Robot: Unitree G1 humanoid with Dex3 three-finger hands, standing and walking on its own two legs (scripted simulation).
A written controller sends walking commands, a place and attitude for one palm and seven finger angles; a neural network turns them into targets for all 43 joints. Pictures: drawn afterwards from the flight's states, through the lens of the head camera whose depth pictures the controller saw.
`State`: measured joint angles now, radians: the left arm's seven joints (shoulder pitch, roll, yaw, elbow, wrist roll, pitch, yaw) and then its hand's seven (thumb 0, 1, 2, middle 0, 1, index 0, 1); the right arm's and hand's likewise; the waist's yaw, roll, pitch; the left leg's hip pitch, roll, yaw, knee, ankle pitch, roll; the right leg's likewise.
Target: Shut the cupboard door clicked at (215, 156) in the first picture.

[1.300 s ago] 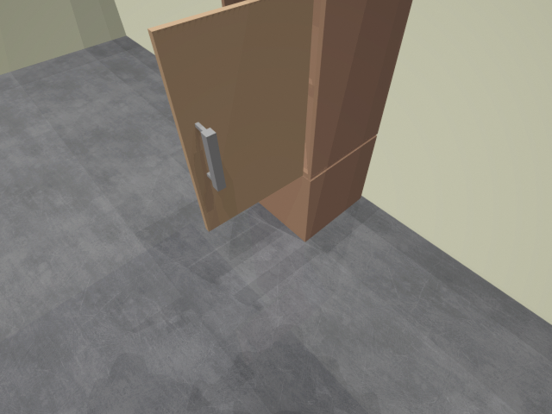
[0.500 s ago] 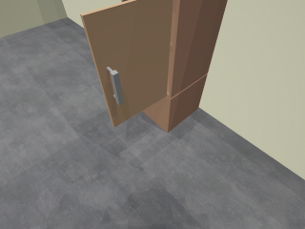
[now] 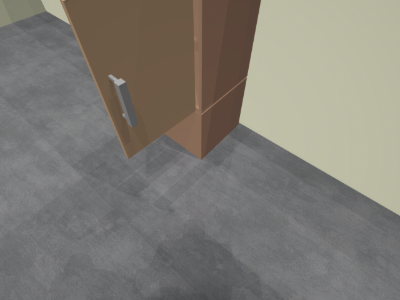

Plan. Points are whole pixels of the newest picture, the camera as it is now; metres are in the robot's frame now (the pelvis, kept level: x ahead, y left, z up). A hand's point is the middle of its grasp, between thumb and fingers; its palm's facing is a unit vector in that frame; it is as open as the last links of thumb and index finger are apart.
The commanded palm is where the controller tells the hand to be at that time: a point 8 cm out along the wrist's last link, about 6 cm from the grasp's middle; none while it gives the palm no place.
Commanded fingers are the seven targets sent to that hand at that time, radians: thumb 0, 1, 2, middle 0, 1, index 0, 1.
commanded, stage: walk to a spot facing it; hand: left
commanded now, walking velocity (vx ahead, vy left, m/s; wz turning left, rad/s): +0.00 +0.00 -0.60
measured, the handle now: (122, 101) +0.65 +0.29 -0.04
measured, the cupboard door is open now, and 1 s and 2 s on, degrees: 87 87 87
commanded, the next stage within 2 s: turn to face it in 2.00 s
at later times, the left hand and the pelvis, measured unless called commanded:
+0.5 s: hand out of the picture +0.06 +0.18 -0.17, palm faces -0.19 -0.95 -0.24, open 7.4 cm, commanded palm none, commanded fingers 0.00 0.90 0.90 -0.20 -0.30 -0.20 -0.30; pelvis -0.03 -0.01 +0.00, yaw -16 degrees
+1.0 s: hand out of the picture +0.14 +0.10 -0.16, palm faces -0.52 -0.82 -0.25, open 7.4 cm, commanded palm none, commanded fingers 0.00 0.90 0.90 -0.20 -0.30 -0.20 -0.30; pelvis -0.01 -0.05 +0.00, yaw -33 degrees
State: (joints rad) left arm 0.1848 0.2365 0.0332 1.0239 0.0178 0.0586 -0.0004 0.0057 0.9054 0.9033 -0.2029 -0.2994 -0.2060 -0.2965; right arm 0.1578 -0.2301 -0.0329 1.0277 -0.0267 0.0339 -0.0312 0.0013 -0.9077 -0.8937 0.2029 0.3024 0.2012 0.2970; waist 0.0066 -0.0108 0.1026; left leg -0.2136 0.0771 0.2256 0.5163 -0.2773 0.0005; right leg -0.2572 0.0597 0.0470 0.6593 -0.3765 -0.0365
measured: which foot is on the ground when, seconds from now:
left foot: down 0.00-0.12, up 0.14-0.48, down 0.50-0.78, up 0.80-1.00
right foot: down 0.00-0.50, up 0.52-0.78, down 0.80-1.00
